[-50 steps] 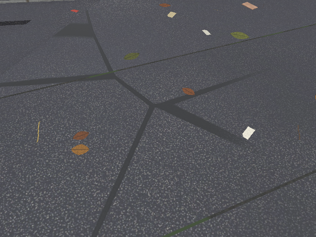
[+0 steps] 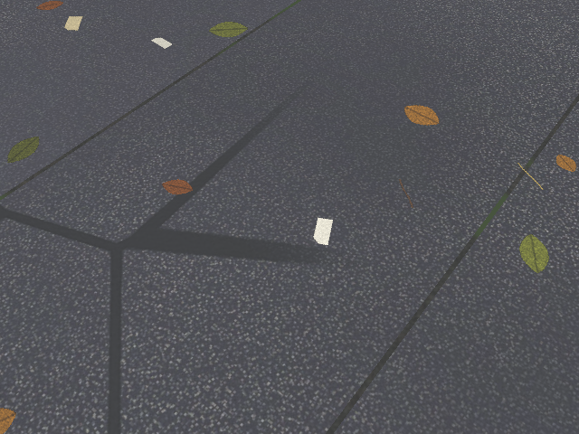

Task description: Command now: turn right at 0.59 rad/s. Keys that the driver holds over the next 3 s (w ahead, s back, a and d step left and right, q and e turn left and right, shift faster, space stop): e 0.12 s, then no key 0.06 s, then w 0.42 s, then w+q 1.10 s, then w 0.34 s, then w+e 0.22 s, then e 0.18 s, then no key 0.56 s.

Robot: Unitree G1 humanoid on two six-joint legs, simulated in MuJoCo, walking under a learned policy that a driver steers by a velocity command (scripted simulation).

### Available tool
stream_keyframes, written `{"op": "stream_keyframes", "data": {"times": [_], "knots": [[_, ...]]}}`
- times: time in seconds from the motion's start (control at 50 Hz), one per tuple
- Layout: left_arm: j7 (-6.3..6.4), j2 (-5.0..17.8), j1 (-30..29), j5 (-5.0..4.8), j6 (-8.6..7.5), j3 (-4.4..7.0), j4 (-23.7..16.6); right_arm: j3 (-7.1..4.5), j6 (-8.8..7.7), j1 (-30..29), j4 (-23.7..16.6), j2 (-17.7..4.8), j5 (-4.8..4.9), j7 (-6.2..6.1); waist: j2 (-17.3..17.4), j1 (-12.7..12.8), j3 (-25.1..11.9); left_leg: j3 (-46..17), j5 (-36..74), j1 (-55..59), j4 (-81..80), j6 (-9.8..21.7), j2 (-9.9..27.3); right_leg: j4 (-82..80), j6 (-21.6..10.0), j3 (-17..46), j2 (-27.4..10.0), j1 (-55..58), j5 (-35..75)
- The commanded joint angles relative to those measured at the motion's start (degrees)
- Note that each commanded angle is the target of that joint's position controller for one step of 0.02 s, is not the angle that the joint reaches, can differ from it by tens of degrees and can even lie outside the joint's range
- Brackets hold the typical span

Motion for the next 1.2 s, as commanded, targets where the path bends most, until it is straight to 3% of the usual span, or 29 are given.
{"op": "stream_keyframes", "data": {"times": [0.02,0.04,0.06,0.08,0.1,0.14,0.18,0.28,0.44,0.5,0.54,0.56,0.58,0.6,0.62,0.64,0.66,0.7,0.84,0.94,1.02,1.04,1.06,1.08,1.1,1.12,1.14,1.16,1.2], "knots": [[-0.26,8.0,-2.2,-0.58,-0.08,1.81,-3.9,-0.87,-1.42,7.1,-2.6,-4.9,0.51,-0.59,-5.2,-4.7,-4.9,0.9,4.2,8.2,-15.1,1.5,-1.2,-3.9,-4.2,19.1,-13.7,4.9,4.2],[-0.11,6.8,-2.5,-1.18,-0.11,1.47,-4.5,-1.37,-1.76,8.9,-2.4,-6.9,0.01,-1.0,-3.0,-5.3,-4.8,-1.6,7.5,15.2,-23.0,2.4,2.4,-1.5,-1.0,16.8,-10.7,-0.3,-4.3],[0.07,2.4,1.7,-1.47,-0.17,0.49,-4.7,-2.18,-1.61,6.7,-3.8,-11.4,-0.78,-1.48,8.3,-2.1,-5.5,-14.1,3.2,20.2,-28.4,5.4,15.7,10.2,2.6,7.7,-4.1,-6.6,-20.3],[0.58,4.6,1.9,-0.98,-0.52,1.17,-5.1,-2.45,-1.25,1.2,-6.5,-14.8,-1.51,-1.25,13.0,-1.4,-2.5,-25.4,12.3,16.2,-28.8,11.6,26.1,22.3,4.2,-4.0,2.5,-16.0,-27.7],[0.45,8.4,-0.2,0.7,-0.57,1.93,-4.9,-2.23,-1.18,2.6,-5.9,-12.0,-1.85,-0.87,8.4,-2.1,-1.8,-21.6,21.8,12.2,-26.5,14.9,26.0,32.1,5.0,-4.7,-2.9,-13.9,-25.8],[-0.39,7.5,1.8,0.69,0.13,2.03,-3.2,-0.76,-1.48,-0.3,-6.5,-7.0,-1.14,-0.04,5.4,0.2,-1.0,-9.2,30.9,10.8,-23.2,11.8,17.4,39.8,5.6,-4.6,-3.4,-11.7,-19.7],[-1.36,6.7,3.1,0.32,1.0,1.61,-2.7,-0.61,-1.61,1.2,-6.8,-6.9,-1.27,0.07,9.0,-0.4,-2.5,-4.2,39.5,13.7,-21.1,11.1,14.4,44.9,6.7,-5.6,-2.8,-12.6,-18.0],[-2.61,5.3,-3.9,0.67,0.96,0.18,-4.3,-1.47,-2.65,11.2,-3.1,-8.0,-1.6,1.36,10.2,-5.8,0.5,-9.2,5.4,22.1,-28.2,11.7,14.9,35.6,6.8,-4.3,-4.4,-19.6,-13.1],[-3.1,2.4,-12.6,0.74,-1.99,-2.09,-5.6,-2.52,-5.02,16.4,1.8,-8.8,-1.48,2.94,9.6,-7.7,2.8,-6.8,5.6,19.8,-30.8,13.1,16.3,15.1,4.7,-12.9,-9.5,-11.2,-13.9],[-2.91,2.1,-12.6,0.25,-2.98,-2.57,-6.0,-2.86,-4.71,17.6,3.3,-9.1,-1.42,3.62,10.0,-6.5,3.3,-5.8,9.7,15.0,-29.0,13.3,16.8,7.8,2.1,-15.7,-8.5,-2.8,-13.6],[-2.24,1.7,-5.1,0.55,-3.96,-2.59,-3.3,-2.85,-4.32,15.6,3.6,-9.1,-0.42,3.61,7.2,-1.5,1.8,-2.8,14.5,7.7,-23.3,11.6,15.4,-1.0,0.4,-16.8,-7.2,11.6,-6.3],[-1.5,3.8,1.9,0.93,-4.65,-1.83,-0.7,-2.28,-4.46,14.9,3.3,-7.5,-0.37,3.5,3.7,1.3,-1.8,0.3,16.4,1.9,-16.3,9.8,12.8,-2.3,-0.4,-13.4,-8.7,23.2,-6.8],[-0.64,8.5,10.6,2.02,-5.32,-0.73,0.6,-1.03,-4.61,12.4,0.9,-3.9,-0.38,3.65,-6.6,5.3,-7.6,6.3,6.8,-5.9,0.6,7.2,7.9,-8.8,-2.6,3.4,-22.6,33.3,-20.7],[-0.16,15.0,12.9,0.93,-5.19,0.78,1.2,-0.87,-4.66,11.9,-1.2,-3.0,-0.73,3.54,-14.9,4.6,-5.0,9.4,-8.7,-20.3,13.6,5.9,0.6,-15.8,-8.4,24.5,-33.3,33.7,-29.2],[-0.1,10.9,9.1,0.51,-4.93,-0.12,0.7,-2.15,-3.99,12.1,0.2,-7.8,-1.55,3.26,-5.7,2.3,0.4,4.1,-7.6,-22.5,20.9,6.8,4.3,-14.4,-9.5,20.5,-32.6,28.1,-29.5],[-0.38,7.0,4.4,0.3,-5.19,-1.31,-0.6,-2.09,-4.02,12.5,1.1,-6.8,-1.09,4.01,-3.3,0.0,3.1,2.0,-2.3,-21.7,21.8,7.1,5.8,-14.8,-8.0,14.2,-29.2,23.8,-25.9],[-0.5,4.5,2.0,0.23,-5.64,-1.99,-1.0,-1.89,-3.99,13.1,2.1,-5.6,-0.63,4.52,-2.9,-1.6,4.4,1.3,1.6,-19.9,20.7,6.5,6.6,-16.3,-6.1,7.9,-26.2,20.6,-19.4],[0.01,2.9,1.1,0.27,-6.67,-2.6,-0.8,-2.01,-3.34,13.5,3.2,-5.3,-1.37,5.15,-4.0,-2.8,3.9,1.5,6.6,-17.6,20.9,5.0,6.6,-17.5,-3.7,-0.7,-22.7,18.7,-6.8],[0.02,2.1,5.8,-0.26,-8.16,-3.23,2.5,-1.25,-2.67,3.0,-0.6,-2.6,-1.69,6.09,-3.1,-2.9,5.6,4.4,18.0,-22.0,15.4,2.5,5.5,-17.2,-2.7,-15.1,-20.7,17.0,19.8],[0.9,3.9,8.7,-0.44,-8.25,-3.24,4.8,0.29,-2.76,-5.8,-4.6,-1.1,-1.77,7.02,-2.5,-1.5,6.3,11.6,21.5,-14.8,-1.1,5.2,4.1,-15.5,-1.2,-20.3,-21.8,19.7,32.2],[2.11,7.7,7.7,0.32,-6.93,-2.38,5.1,-1.01,-2.66,5.2,-2.2,-4.7,-2.12,6.01,-5.0,-7.3,-2.6,14.2,12.0,-0.7,-3.9,10.6,-2.2,5.9,-0.2,-23.1,-23.9,25.8,60.5],[2.05,8.3,7.2,0.33,-6.43,-2.18,4.6,-1.93,-3.05,12.3,0.0,-6.5,-2.41,5.67,-4.5,-10.3,-6.8,12.6,11.6,8.6,-7.1,12.2,-3.4,17.0,-0.4,-23.2,-23.6,22.5,54.6],[1.63,8.2,6.5,0.21,-6.38,-2.22,3.5,-3.36,-3.21,19.6,2.0,-9.9,-3.03,4.89,-0.7,-13.9,-10.7,5.5,8.1,21.2,-10.9,14.9,1.0,32.8,0.2,-24.2,-21.3,12.4,38.3],[0.14,0.2,11.1,-0.41,-6.73,-3.74,0.4,-5.03,-2.86,18.0,1.1,-16.4,-3.14,4.09,14.4,-7.8,-15.5,-24.0,9.6,39.5,-11.6,23.7,19.4,55.6,3.1,-22.7,-10.6,-13.0,-19.2],[-0.17,5.3,5.0,-0.24,-7.39,-2.7,-1.6,-5.27,-2.34,18.8,0.5,-15.9,-0.59,4.25,7.5,-11.0,-19.7,-40.0,7.0,40.8,-20.6,27.2,22.2,63.2,2.9,-10.1,-7.3,-20.8,-22.4],[-0.42,5.4,0.3,-0.54,-8.15,-2.85,-3.5,-4.82,-2.19,14.8,0.8,-14.2,-0.39,3.76,4.1,-9.3,-9.9,-31.0,7.5,33.3,-23.3,24.6,20.8,60.0,2.4,-8.1,-11.4,-25.0,-15.3],[-0.44,5.2,0.1,-0.56,-8.71,-3.07,-3.7,-4.07,-2.29,12.4,0.8,-11.1,-0.35,3.58,0.5,-6.9,-4.2,-25.5,12.6,24.6,-24.9,22.2,19.1,54.3,2.4,-9.1,-13.6,-22.7,-11.6],[-0.3,4.8,0.3,-0.06,-8.31,-3.02,-3.2,-3.58,-2.68,10.2,0.6,-9.4,-0.5,3.44,-1.6,-4.7,-1.0,-20.7,19.0,18.2,-25.5,19.9,16.1,50.1,2.9,-9.1,-15.0,-19.4,-10.9],[-0.49,3.9,2.8,1.48,-5.89,-3.24,-3.1,-2.83,-3.63,8.7,0.4,-7.9,-0.13,3.3,-0.4,-1.7,-1.0,-14.4,26.6,11.4,-26.7,18.5,12.1,45.2,4.7,-9.2,-16.0,-13.4,-11.6]]}}
Next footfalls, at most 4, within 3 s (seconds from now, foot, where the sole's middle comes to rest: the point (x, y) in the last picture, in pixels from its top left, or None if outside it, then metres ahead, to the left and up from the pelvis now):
0.06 left None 0.05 0.12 -0.78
0.56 right None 0.11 -0.11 -0.78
1.06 left None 0.46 0.02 -0.78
1.60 right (345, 300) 0.81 -0.07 -0.78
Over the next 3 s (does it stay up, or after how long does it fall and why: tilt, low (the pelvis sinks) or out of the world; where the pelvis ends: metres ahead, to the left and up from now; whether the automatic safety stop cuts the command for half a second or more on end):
stays up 1.08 0.21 0.00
